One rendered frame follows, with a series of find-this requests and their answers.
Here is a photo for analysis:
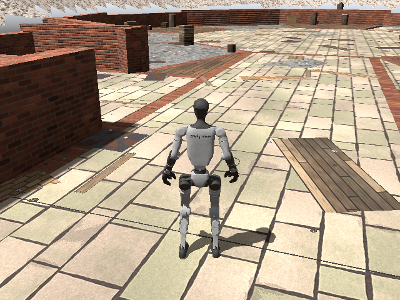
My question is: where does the robot left hand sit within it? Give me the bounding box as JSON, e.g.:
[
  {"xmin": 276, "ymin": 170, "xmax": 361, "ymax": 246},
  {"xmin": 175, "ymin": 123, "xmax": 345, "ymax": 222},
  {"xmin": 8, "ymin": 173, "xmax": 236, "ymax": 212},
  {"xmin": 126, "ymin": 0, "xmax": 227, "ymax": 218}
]
[{"xmin": 162, "ymin": 171, "xmax": 176, "ymax": 186}]

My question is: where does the robot head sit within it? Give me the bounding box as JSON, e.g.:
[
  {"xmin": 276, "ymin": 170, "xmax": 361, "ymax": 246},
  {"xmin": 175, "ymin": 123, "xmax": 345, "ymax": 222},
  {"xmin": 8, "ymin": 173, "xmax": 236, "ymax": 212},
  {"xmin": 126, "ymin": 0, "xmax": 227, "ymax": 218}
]
[{"xmin": 190, "ymin": 99, "xmax": 211, "ymax": 129}]

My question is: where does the robot torso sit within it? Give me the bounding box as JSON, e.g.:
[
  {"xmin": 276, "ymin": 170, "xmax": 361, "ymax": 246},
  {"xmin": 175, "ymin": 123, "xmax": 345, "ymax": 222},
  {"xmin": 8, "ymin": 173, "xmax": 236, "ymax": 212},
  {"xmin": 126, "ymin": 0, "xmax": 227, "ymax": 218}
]
[{"xmin": 186, "ymin": 125, "xmax": 215, "ymax": 188}]

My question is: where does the robot left upper arm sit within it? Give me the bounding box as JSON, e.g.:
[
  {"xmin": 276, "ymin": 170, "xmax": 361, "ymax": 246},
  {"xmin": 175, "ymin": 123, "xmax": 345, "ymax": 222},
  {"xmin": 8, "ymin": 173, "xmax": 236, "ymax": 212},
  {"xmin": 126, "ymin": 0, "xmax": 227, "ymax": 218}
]
[{"xmin": 170, "ymin": 126, "xmax": 188, "ymax": 160}]

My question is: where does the robot right forearm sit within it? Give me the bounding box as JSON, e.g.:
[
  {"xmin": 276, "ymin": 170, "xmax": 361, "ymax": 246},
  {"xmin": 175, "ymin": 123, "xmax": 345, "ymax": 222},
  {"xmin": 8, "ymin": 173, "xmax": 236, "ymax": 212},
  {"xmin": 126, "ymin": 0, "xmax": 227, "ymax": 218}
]
[{"xmin": 225, "ymin": 151, "xmax": 237, "ymax": 173}]

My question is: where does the robot left forearm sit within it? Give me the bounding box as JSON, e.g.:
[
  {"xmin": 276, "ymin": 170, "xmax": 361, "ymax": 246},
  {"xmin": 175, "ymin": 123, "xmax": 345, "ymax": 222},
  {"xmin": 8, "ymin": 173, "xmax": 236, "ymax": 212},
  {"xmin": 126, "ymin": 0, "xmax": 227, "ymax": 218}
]
[{"xmin": 164, "ymin": 150, "xmax": 176, "ymax": 174}]

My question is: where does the robot right upper arm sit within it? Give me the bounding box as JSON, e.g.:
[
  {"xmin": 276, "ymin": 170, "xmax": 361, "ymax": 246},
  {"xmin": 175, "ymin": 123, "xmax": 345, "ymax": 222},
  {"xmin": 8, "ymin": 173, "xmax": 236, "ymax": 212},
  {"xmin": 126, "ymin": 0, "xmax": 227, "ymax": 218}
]
[{"xmin": 214, "ymin": 126, "xmax": 231, "ymax": 160}]

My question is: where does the robot right hand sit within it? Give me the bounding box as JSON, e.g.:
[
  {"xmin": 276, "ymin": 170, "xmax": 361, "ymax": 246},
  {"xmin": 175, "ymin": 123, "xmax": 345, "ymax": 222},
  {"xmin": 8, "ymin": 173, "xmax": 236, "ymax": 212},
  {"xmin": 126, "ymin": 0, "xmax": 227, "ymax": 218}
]
[{"xmin": 224, "ymin": 170, "xmax": 239, "ymax": 183}]

